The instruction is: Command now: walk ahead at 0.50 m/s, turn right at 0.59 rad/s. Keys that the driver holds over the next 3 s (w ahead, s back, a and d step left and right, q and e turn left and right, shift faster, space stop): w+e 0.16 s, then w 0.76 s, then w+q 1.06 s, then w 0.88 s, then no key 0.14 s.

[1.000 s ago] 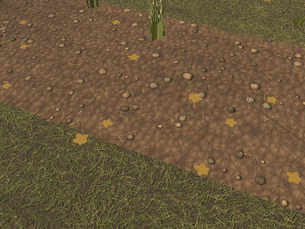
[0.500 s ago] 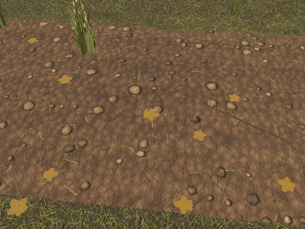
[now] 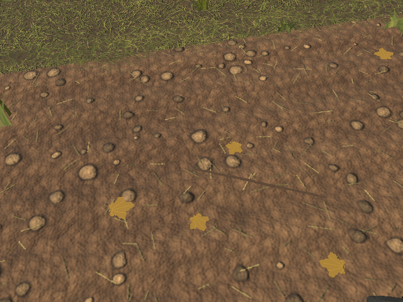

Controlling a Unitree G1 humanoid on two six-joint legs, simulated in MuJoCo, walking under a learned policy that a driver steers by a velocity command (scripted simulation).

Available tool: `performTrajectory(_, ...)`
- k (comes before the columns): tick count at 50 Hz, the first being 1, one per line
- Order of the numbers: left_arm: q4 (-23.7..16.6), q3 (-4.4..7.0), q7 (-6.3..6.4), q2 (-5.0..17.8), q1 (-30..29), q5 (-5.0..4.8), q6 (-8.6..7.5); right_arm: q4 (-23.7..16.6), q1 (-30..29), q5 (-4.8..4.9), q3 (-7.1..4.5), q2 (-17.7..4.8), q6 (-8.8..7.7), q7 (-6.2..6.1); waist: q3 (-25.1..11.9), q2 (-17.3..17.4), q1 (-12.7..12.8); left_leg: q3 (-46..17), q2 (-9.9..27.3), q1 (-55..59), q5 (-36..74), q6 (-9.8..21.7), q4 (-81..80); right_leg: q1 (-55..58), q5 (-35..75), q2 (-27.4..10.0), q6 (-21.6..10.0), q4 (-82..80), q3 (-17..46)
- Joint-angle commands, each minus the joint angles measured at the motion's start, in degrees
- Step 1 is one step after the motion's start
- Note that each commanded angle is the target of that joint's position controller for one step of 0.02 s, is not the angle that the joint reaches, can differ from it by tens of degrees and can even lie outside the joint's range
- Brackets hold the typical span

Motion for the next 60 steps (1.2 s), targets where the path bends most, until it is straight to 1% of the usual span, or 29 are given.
performTrajectory(1, -4.1, 2.36, 0.81, 8.8, -1.4, -0.53, -1.12, -4.6, -5.1, 0.64, -0.07, -1.7, -0.49, 0.38, -2.7, -4.9, -0.1, 2.1, -4.3, 8.2, 9.7, -0.2, -12.6, -2.7, 11.0, -11.0, -7.5, -6.9, 10.1)
performTrajectory(7, -2.8, 2.68, 1.1, 8.5, 2.3, -0.5, -0.65, -7.5, -9.1, 1.67, -0.75, -4.8, -2.08, 2.25, -1.9, -7.2, 0.9, 0.1, -6.5, 12.3, 2.9, 2.3, -21.8, 5.2, 5.7, -14.0, -6.2, 0.1, 19.1)
performTrajectory(9, -3.6, 2.38, 1.15, 7.7, 1.4, -0.31, -0.57, -6.1, -2.6, 1.48, -1.39, -5.9, -2.97, 2.44, -4.3, -8.3, -2.5, 1.9, -7.0, 22.2, 1.3, 4.8, -25.4, 5.8, 11.5, -12.4, -4.6, 5.2, 19.2)
performTrajectory(10, -4.4, 1.52, 0.79, 5.3, 0.1, 0.02, -1.0, -4.6, 5.0, 0.44, -2.16, -7.9, -3.31, 2.29, -9.8, -6.9, -6.0, -1.5, -2.2, 35.0, 2.3, 7.9, -23.7, 1.8, 14.4, -9.8, -2.8, 14.8, 16.0)
performTrajectory(11, -5.1, 0.75, 0.53, 2.6, 4.3, -0.36, -1.46, -3.3, 13.9, -1.01, -3.31, -11.8, -3.17, 2.03, -18.6, 3.1, -6.8, -18.2, 8.9, 56.1, -2.8, 15.5, -23.7, -13.8, 6.0, -3.4, 1.4, 32.7, 8.6)
performTrajectory(12, -4.5, 0.22, 0.59, 3.6, 8.5, -0.94, -1.76, -0.8, 18.6, 0.26, -3.69, -11.7, -2.54, 2.55, -21.8, 17.1, -6.5, -38.9, 17.5, 63.3, -14.9, 21.7, -29.5, -26.6, -20.4, -0.9, 3.5, 46.4, 5.9)
performTrajectory(13, -4.0, 1.17, 0.45, 8.1, 6.8, -1.2, -1.89, -1.9, 16.0, 1.52, -2.4, -7.1, -2.2, 2.55, -14.6, 10.6, -6.9, -37.7, 16.6, 59.0, -23.1, 20.1, -31.2, -32.3, -18.4, -4.1, 3.7, 52.4, 7.7)
performTrajectory(14, -4.7, 1.28, 0.4, 9.0, 1.2, -0.61, -1.81, -2.7, 12.9, 1.43, -1.69, -5.0, -1.64, 2.39, -7.9, 5.2, -7.2, -29.5, 13.9, 51.9, -20.5, 17.8, -32.0, -33.2, -13.7, -6.1, 3.9, 54.0, 5.9)
performTrajectory(15, -6.0, 1.15, 0.43, 8.0, -2.8, 0.31, -2.07, -2.5, 10.3, 0.85, -1.37, -4.6, -1.21, 2.41, -3.1, 1.9, -5.9, -23.7, 11.5, 44.3, -14.3, 16.6, -33.5, -32.3, -10.1, -7.7, 3.6, 50.9, 4.4)
performTrajectory(16, -6.5, 1.27, 0.44, 7.5, -4.3, 0.9, -2.21, -2.3, 9.2, 0.48, -0.88, -3.5, -1.26, 2.45, -1.6, 1.6, -4.5, -19.5, 9.6, 39.8, -7.7, 15.9, -34.6, -30.3, -7.6, -9.5, 3.4, 47.4, 3.9)
performTrajectory(19, -6.7, 0.63, 0.05, 4.5, -3.6, 0.55, -2.12, -1.2, 9.4, 0.95, -0.46, -2.8, -1.56, 2.87, -2.0, 4.0, -2.4, -12.2, 6.6, 35.2, 3.1, 15.7, -37.2, -26.0, -6.3, -11.8, 4.0, 40.0, 0.3)
performTrajectory(24, -8.8, -0.93, -0.44, 2.1, -12.9, 0.84, -2.58, 0.5, 12.5, 1.85, -1.61, -7.2, -0.74, 2.13, -0.9, 3.2, -4.6, -4.0, 4.8, 33.5, 10.1, 14.7, -39.2, -23.3, 6.8, -12.1, 5.6, 20.7, -3.2)
performTrajectory(27, -9.5, -1.07, -1.05, 2.7, -17.8, 0.26, -2.83, 1.9, 15.8, 2.43, -1.64, -8.1, -0.32, 2.2, -0.2, 3.8, -6.7, -1.9, 4.4, 33.5, 8.7, 13.7, -38.7, -18.8, 13.0, -10.3, 5.8, 12.9, -4.8)
performTrajectory(31, -11.4, -0.71, -2.16, 4.4, -22.7, -0.14, -3.2, 3.5, 18.6, 2.68, -1.75, -8.9, 0.55, 2.15, 1.2, 4.5, -7.1, -3.4, 7.7, 39.2, 9.4, 12.7, -35.8, -17.8, 9.0, -9.1, 3.9, 7.5, -5.1)
performTrajectory(33, -10.6, 0.17, -2.29, 6.4, -18.7, 0.15, -3.35, 3.8, 17.6, 2.86, -1.95, -10.1, 1.02, 1.82, -0.9, 4.9, -3.6, -2.3, 7.7, 40.4, 18.8, 11.2, -30.6, -10.1, 7.2, -7.6, 1.9, 4.1, -6.3)
performTrajectory(34, -8.4, 1.31, -1.97, 8.5, -12.2, 0.62, -3.28, 3.8, 17.5, 2.92, -1.65, -9.4, 1.15, 1.66, -4.9, 4.0, -0.5, 0.1, 5.3, 39.0, 26.2, 9.9, -23.1, -0.1, 7.5, -6.5, 0.3, 2.9, -7.3)
performTrajectory(35, -6.1, 2.54, -1.46, 11.8, -1.8, 1.29, -3.26, 2.6, 16.3, 2.11, -0.75, -7.6, 1.04, 1.48, -11.8, 1.9, 4.2, 2.6, 2.8, 30.5, 21.2, 7.8, -9.9, 15.8, 10.0, -12.4, -3.0, 5.5, -1.4)
performTrajectory(36, -4.9, 3.8, -1.12, 17.6, 4.9, 1.87, -2.82, 0.8, 20.6, 1.28, 1.14, -2.6, -0.02, 1.55, -19.6, -10.6, 4.4, 7.2, -5.3, 6.8, -2.5, 3.4, 12.6, 38.2, 6.3, -26.9, -11.4, 4.8, 20.8)
performTrajectory(37, -4.0, 2.85, -1.18, 14.4, 7.5, 0.93, -2.41, 1.2, 20.4, 1.67, 1.09, -3.8, -1.1, 1.78, -22.9, -15.4, 5.1, 0.6, -6.6, -1.9, -28.2, 3.4, 21.6, 39.5, 0.5, -30.4, -14.1, -1.9, 34.4)
performTrajectory(38, -4.3, 1.75, -1.18, 11.5, 3.6, 0.58, -2.27, 0.2, 16.3, 2.93, -0.06, -7.8, -1.51, 2.04, -14.6, -10.9, 4.6, -0.1, -3.3, -6.8, -25.0, 3.8, 25.2, 32.9, -2.9, -28.0, -11.6, -3.4, 27.8)
performTrajectory(39, -5.0, 1.03, -1.23, 9.7, -0.6, 0.6, -2.16, -0.5, 12.9, 2.91, 0.04, -7.7, -1.42, 2.01, -9.2, -7.8, 3.1, 1.6, -0.8, -6.1, -19.7, 4.0, 23.4, 24.6, -1.4, -25.3, -9.7, -4.8, 20.7)
performTrajectory(40, -5.2, 0.5, -1.48, 8.3, -4.1, 0.97, -2.19, -0.8, 11.4, 1.95, -0.04, -7.1, -1.12, 1.83, -5.2, -5.2, 1.2, 2.0, 0.6, -3.7, -16.2, 3.6, 19.8, 16.6, 1.5, -23.1, -8.8, -7.2, 16.6)
performTrajectory(41, -5.3, 0.05, -1.67, 7.0, -6.3, 1.42, -2.47, -0.7, 11.8, 1.39, -0.3, -6.6, -0.46, 1.69, -3.2, -6.0, -0.9, 1.6, 2.0, -0.1, -13.8, 3.4, 16.9, 10.8, 4.3, -21.3, -8.1, -9.3, 13.5)
performTrajectory(43, -4.8, 0.15, -1.95, 7.0, -7.7, 1.44, -3.13, -0.2, 13.6, 1.35, 0.04, -4.3, 0.86, 1.69, -2.2, -7.1, -3.2, 2.0, 2.3, 4.0, -11.0, 2.7, 14.4, 4.6, 7.0, -19.9, -8.4, -12.4, 9.8)
performTrajectory(45, -3.7, 0.56, -1.65, 8.4, -6.9, 1.3, -3.65, -1.0, 11.3, 1.0, 0.14, -4.0, 1.41, 1.51, -1.0, -5.9, -3.5, 2.3, 2.4, 3.1, -5.9, 1.8, 10.0, 2.8, 10.0, -19.4, -8.8, -14.2, 6.4)
performTrajectory(51, -0.3, 1.02, -0.65, 10.8, -2.6, 1.11, -3.85, -3.3, 1.1, 1.69, 1.18, -2.5, 1.32, 2.74, 1.5, -4.4, 0.1, 3.5, 0.4, 5.1, 11.3, 2.6, -8.7, 5.0, 11.2, -18.4, -5.3, -15.5, -3.1)
performTrajectory(56, 2.7, 1.56, -0.34, 11.9, 1.2, 0.65, -2.96, -7.1, -5.5, 2.1, 1.33, -3.2, 1.55, 4.21, 3.8, -3.7, 2.3, 3.1, -0.9, 0.8, 6.0, 5.2, -14.3, 16.1, 12.0, -22.4, -3.6, -12.5, -5.3)
performTrajectory(58, 3.1, 1.85, -0.05, 12.6, 0.9, 0.44, -2.22, -8.1, -5.5, 1.88, 1.21, -3.8, 1.59, 4.83, 3.4, -4.4, 1.7, 5.0, -2.1, 2.2, 0.4, 6.6, -15.2, 19.1, 20.0, -23.1, -2.3, -8.8, -6.8)
performTrajectory(60, 2.6, 2.22, 0.51, 14.0, -1.0, 0.22, -1.38, -7.4, 0.7, 1.48, -0.01, -5.8, 1.72, 4.94, -1.3, -5.7, -2.2, 9.4, -6.2, 13.3, -3.2, 8.7, -16.6, 19.2, 40.5, -21.7, -0.3, 1.4, -10.1)
Next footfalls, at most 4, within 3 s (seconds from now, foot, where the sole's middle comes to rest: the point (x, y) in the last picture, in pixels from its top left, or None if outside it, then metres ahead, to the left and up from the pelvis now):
0.20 left None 0.30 0.13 -0.78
0.70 right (278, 291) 0.51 -0.16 -0.78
1.22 left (218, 203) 0.83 0.03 -0.78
1.72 right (260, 145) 1.12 -0.15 -0.78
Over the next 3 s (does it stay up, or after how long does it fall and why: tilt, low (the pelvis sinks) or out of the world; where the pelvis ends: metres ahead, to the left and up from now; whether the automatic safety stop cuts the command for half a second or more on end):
stays up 1.56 0.19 0.00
